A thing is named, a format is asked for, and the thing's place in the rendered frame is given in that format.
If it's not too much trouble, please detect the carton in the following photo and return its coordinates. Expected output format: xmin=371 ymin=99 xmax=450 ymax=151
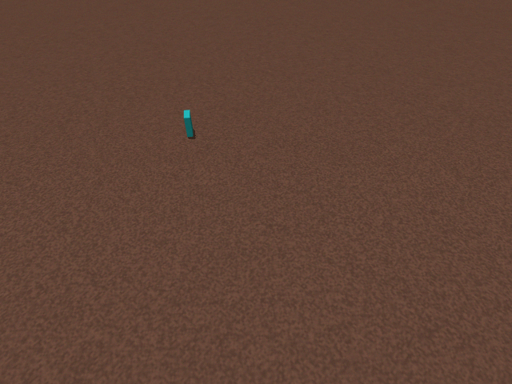
xmin=184 ymin=110 xmax=193 ymax=137

